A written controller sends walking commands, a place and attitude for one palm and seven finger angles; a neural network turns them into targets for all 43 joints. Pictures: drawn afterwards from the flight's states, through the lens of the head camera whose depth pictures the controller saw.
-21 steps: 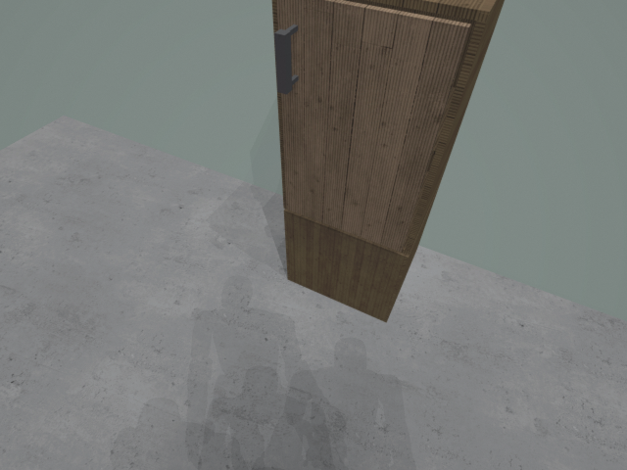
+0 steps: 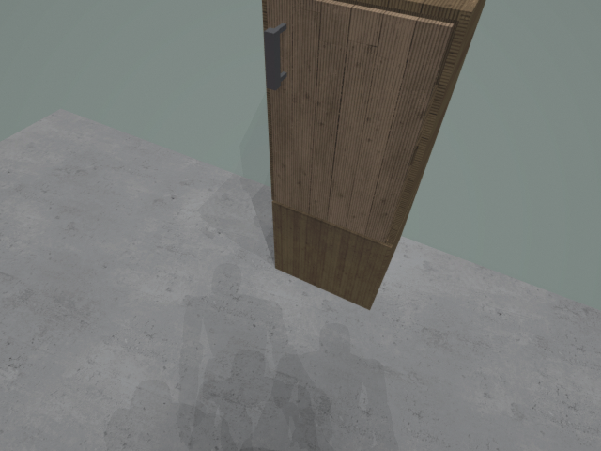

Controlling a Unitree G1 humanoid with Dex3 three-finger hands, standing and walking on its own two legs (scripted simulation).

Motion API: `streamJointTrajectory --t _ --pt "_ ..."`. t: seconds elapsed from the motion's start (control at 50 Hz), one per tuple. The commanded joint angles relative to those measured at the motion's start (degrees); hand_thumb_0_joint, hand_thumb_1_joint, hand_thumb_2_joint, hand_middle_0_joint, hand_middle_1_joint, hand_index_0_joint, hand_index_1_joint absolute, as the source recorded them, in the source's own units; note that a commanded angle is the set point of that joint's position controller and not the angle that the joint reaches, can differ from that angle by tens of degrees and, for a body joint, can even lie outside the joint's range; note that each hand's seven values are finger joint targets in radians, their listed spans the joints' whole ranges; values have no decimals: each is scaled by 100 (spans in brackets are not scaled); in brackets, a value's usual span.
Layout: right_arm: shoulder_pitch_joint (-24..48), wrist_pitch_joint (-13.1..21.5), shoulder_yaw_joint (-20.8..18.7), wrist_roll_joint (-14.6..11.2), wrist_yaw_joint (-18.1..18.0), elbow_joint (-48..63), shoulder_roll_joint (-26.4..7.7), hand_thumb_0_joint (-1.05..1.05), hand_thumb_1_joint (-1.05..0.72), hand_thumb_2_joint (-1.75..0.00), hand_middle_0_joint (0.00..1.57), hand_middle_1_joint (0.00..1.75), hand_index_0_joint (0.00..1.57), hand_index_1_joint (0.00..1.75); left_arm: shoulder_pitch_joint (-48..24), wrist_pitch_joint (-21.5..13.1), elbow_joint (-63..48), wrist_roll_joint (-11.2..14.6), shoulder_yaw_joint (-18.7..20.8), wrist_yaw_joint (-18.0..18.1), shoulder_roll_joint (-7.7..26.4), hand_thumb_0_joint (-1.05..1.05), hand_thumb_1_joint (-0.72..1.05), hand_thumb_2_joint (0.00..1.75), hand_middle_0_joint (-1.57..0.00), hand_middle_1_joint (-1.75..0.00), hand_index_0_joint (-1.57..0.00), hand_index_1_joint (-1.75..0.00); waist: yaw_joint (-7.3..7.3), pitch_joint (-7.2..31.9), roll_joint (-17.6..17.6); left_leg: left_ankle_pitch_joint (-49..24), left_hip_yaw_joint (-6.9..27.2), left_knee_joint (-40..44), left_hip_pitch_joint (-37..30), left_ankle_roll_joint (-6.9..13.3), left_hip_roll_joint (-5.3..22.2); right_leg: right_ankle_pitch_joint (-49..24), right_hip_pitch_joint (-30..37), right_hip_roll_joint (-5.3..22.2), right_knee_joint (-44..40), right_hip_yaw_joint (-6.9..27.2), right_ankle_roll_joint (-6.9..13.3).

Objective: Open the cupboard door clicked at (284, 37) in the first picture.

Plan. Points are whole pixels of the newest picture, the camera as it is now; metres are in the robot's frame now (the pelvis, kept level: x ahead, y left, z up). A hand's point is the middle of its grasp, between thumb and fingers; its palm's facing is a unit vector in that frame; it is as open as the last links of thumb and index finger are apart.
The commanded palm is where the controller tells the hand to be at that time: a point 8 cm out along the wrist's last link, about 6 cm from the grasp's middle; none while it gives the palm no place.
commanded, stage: look at it before walking up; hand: left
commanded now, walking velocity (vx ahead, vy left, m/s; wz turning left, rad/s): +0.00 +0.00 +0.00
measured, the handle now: (277, 56) +0.84 +0.10 +0.13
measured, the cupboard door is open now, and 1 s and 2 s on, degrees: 0 0 0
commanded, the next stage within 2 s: turn to face it in 0.42 s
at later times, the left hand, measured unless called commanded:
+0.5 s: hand out of the picture -0.04 +0.15 -0.18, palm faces +0.05 -0.99 -0.16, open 7.4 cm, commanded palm none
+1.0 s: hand out of the picture +0.03 +0.19 -0.18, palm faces -0.13 -0.96 -0.25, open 7.4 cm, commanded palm none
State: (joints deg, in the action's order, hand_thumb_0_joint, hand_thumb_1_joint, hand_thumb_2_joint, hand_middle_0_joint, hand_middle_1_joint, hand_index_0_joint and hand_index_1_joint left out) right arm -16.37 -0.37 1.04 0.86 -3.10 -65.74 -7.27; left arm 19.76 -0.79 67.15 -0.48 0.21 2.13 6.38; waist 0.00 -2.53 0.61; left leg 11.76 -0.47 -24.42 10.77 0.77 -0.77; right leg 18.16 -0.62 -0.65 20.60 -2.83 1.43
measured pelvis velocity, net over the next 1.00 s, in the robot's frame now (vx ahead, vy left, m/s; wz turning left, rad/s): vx -0.03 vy -0.01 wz -0.21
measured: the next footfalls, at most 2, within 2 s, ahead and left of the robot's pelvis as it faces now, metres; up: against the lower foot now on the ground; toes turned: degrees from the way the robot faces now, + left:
left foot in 1.48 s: +0.07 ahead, +0.11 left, +0.00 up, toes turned -19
right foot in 1.74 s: +0.05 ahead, -0.12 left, +0.00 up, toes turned -21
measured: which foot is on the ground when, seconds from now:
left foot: down 0.00-1.00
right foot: down 0.00-1.00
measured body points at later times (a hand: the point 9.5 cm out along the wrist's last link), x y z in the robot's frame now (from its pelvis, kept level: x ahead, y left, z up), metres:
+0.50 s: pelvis +0.00 +0.00 +0.00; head +0.01 +0.00 +0.45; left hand -0.04 +0.21 -0.16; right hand -0.01 -0.21 -0.16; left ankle +0.02 +0.11 -0.74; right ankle -0.07 -0.10 -0.74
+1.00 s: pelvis -0.03 -0.01 -0.02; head +0.02 -0.03 +0.43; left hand +0.04 +0.24 -0.16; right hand -0.02 -0.25 -0.17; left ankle +0.02 +0.11 -0.74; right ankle -0.07 -0.09 -0.73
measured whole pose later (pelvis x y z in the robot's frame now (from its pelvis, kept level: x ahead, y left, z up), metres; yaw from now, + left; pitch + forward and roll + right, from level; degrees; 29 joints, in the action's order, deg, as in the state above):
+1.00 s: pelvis -0.03 -0.01 -0.02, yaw -12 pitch -1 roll +1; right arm -11.3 -1.8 -2.4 1.8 -3.4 -57.1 -11.3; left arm 12.9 3.1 59.3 -1.5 4.8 -0.1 11.1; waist 1.3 -7.0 -1.0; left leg 16.6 -10.5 -34.4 16.3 0.1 5.3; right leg 27.7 -16.0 -1.8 42.8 -0.5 1.0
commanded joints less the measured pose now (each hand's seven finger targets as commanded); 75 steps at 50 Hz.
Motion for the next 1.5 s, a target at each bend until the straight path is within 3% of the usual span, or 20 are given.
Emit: streamJointTrajectory --t 0.0,0.5,0.72,0.78,0.84,0.9,0.94,0.98,1.0,1.02,1.04,1.06,1.08,1.16,1.24,1.32,1.38,1.42,1.46,1.48 --pt "-444 38 -104 -15 -17 129 -536 0 -90 -90 20 30 20 30 641 8 -27 8 97 48 487 0 90 90 -20 -30 -20 -30 -36 -383 -68 -1259 531 229 -220 184 532 -1203 -698 605 -473 516 73" --pt "-456 46 -102 -16 -23 115 -535 0 -90 -90 20 30 20 30 627 13 -41 4 113 52 511 0 90 90 -20 -30 -20 -30 -34 -390 -31 -1362 544 249 -223 188 529 -1288 -625 617 -455 467 75" --pt "-196 -152 -420 10 -94 568 -867 0 -90 -90 20 30 20 30 168 256 -521 -66 468 -52 871 0 90 90 -20 -30 -20 -30 -83 -312 -78 -600 113 -509 128 105 881 -1592 -1231 555 329 1070 278" --pt "-103 -141 -486 13 -95 754 -985 0 -90 -90 20 30 20 30 44 278 -676 -81 511 -82 907 0 90 90 -20 -30 -20 -30 -76 -210 -211 -430 263 -403 101 183 1080 -1427 -1461 388 628 1143 245" --pt "-87 -122 -547 36 -107 898 -1196 0 -90 -90 20 30 20 30 -67 294 -844 -84 533 -124 851 0 90 90 -20 -30 -20 -30 -62 -7 -808 -394 662 2 -129 445 1559 -966 -1815 49 1380 886 116" --pt "-60 -74 -576 82 -81 1025 -1403 0 -90 -90 20 30 20 30 -288 354 -1031 -99 529 -202 732 0 90 90 -20 -30 -20 -30 -51 128 -1278 -953 1062 555 -292 1008 2360 1282 -2163 -63 2714 284 -66" --pt "186 -81 -571 108 -68 1158 -1418 0 -90 -90 20 30 20 30 -295 352 -1106 -98 540 -231 721 0 90 90 -20 -30 -20 -30 65 125 -1021 -1313 737 348 25 968 2367 1288 -1838 101 2535 333 -55" --pt "616 -127 -565 71 -45 1294 -1420 0 -90 -90 20 30 20 30 251 308 -979 -121 564 -243 758 0 90 90 -20 -30 -20 -30 429 248 -458 -954 7 -581 620 507 1859 -150 -871 86 1063 221 -95" --pt "681 -187 -542 5 -16 1395 -1126 0 -90 -90 20 30 20 30 379 240 -971 -184 629 -202 1134 0 90 90 -20 -30 -20 -30 486 45 841 360 -520 -1790 1280 10 1028 -932 -693 691 -182 1379 7" --pt "914 -217 -502 -16 52 1615 -788 0 -90 -90 20 30 20 30 376 217 -1007 -213 708 -116 1719 0 90 90 -20 -30 -20 -30 509 -225 1988 2213 -633 -3201 2206 -312 196 -1781 -856 1971 -789 3262 448" --pt "877 -283 -554 19 75 1569 -983 0 -90 -90 20 30 20 30 145 249 -1085 -129 652 -76 1697 0 90 90 -20 -30 -20 -30 362 -295 1385 2143 102 -3819 2114 -239 327 -1411 -1215 2006 -724 3041 762" --pt "735 -306 -578 18 127 1510 -1013 0 -90 -90 20 30 20 30 -194 250 -1229 -115 653 -53 1615 0 90 90 -20 -30 -20 -30 202 -311 971 1841 167 -4078 2053 -216 414 -436 -1514 1844 -762 2796 955" --pt "861 -300 -587 36 132 1466 -966 0 -90 -90 20 30 20 30 -542 250 -1326 -144 654 -45 1487 0 90 90 -20 -30 -20 -30 119 -515 888 1573 246 -4217 2178 -218 435 -402 -1587 1622 -670 2791 1042" --pt "797 -189 -516 24 144 1437 -850 0 -90 -90 20 30 20 30 -391 134 -1328 -129 618 -13 1390 0 90 90 -20 -30 -20 -30 120 227 322 1301 176 -3651 2142 -325 362 -2822 -300 1339 27 2116 987" --pt "959 -177 -459 -13 88 1516 -788 0 -90 -90 20 30 20 30 -13 125 -1217 -110 630 2 1423 0 90 90 -20 -30 -20 -30 277 590 580 1400 109 -3040 2075 -360 252 -4223 468 1258 303 2049 974" --pt "977 -160 -450 -44 66 1536 -813 0 -90 -90 20 30 20 30 -163 163 -1277 -150 642 5 1413 0 90 90 -20 -30 -20 -30 210 306 757 1527 133 -2415 1627 -298 250 -3992 -54 1311 243 2182 1068" --pt "507 -112 -407 -36 77 1367 -767 0 -90 -90 20 30 20 30 -380 162 -1322 -118 597 -14 1354 0 90 90 -20 -30 -20 -30 -4 373 627 874 49 -1112 678 -241 170 -3103 -509 1052 294 2021 797" --pt "26 27 -386 -8 90 1163 -906 0 -90 -90 20 30 20 30 -472 133 -1335 -54 531 -45 1167 0 90 90 -20 -30 -20 -30 -154 455 234 277 154 136 -593 -142 298 -1061 -1351 682 345 1741 421" --pt "-316 66 -528 114 85 1091 -1635 0 -90 -90 20 30 20 30 -372 130 -1369 -84 439 -132 786 0 90 90 -20 -30 -20 -30 -192 272 -1604 1551 2178 953 -895 701 1791 1307 -2374 -268 1532 545 12" --pt "-266 18 -503 164 86 1140 -1573 0 -90 -90 20 30 20 30 -583 98 -1436 -100 417 -147 758 0 90 90 -20 -30 -20 -30 -219 -133 -1421 2439 2565 1369 -320 1117 2103 1544 -2556 -228 2181 309 -16"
